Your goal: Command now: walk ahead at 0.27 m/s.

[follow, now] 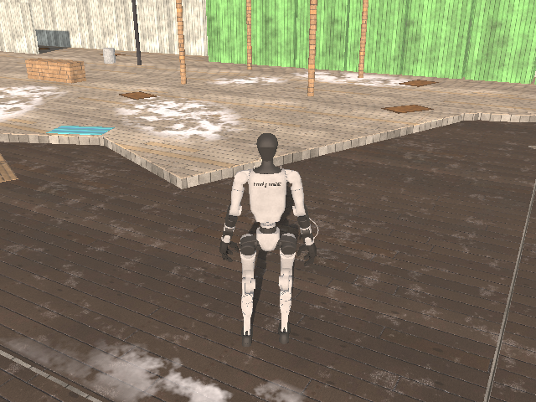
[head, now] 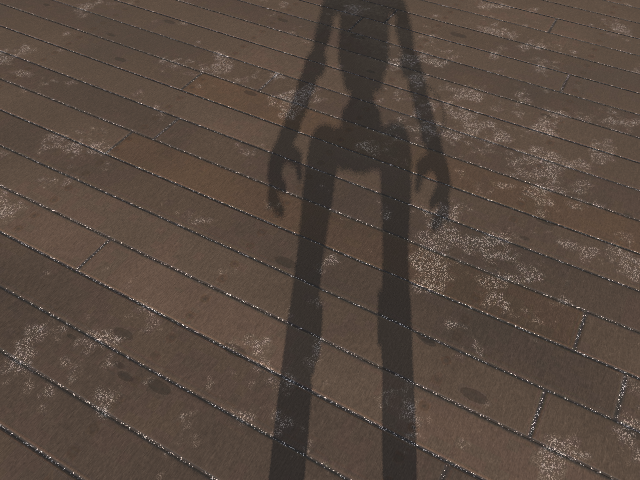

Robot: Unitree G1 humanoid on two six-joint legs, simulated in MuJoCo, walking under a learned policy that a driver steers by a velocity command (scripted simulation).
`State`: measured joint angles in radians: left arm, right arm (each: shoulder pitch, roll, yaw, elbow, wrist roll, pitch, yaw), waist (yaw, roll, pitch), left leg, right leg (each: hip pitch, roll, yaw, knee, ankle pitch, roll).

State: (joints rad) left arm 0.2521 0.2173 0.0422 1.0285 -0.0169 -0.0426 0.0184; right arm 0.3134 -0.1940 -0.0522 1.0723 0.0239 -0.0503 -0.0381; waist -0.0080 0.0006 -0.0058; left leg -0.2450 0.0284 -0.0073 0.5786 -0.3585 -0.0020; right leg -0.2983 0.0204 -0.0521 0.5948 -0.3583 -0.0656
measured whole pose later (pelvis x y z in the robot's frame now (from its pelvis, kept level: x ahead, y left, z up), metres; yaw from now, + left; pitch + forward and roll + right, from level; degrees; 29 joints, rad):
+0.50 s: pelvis +0.15 +0.01 -0.01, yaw -1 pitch +1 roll -1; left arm 0.36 0.22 0.02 1.08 0.00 -0.06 0.02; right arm 0.00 -0.21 -0.05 0.93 -0.01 -0.07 0.00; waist 0.04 0.00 0.05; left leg -0.46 -0.02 0.03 0.54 -0.04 0.05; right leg -0.08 0.02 -0.01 0.63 -0.50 0.00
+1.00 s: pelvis +0.21 +0.02 +0.02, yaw -1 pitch +1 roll +1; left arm 0.42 0.19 0.05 1.12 0.01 -0.05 0.04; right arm 0.11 -0.26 -0.08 1.00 0.01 -0.04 -0.02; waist 0.05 0.02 -0.02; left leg -0.48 0.02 0.02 0.75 -0.24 0.02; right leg -0.13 -0.03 -0.02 0.35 -0.24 0.01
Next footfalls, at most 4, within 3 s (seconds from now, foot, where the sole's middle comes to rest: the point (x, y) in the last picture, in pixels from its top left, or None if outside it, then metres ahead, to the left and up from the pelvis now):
0.46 left None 0.31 0.10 -0.77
0.78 right None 0.21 -0.10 -0.77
1.10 left None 0.32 0.15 -0.77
2.00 left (242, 461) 0.56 0.18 -0.77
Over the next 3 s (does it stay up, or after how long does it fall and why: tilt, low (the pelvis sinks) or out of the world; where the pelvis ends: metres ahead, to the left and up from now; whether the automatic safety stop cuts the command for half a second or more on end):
stays up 0.95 0.01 0.01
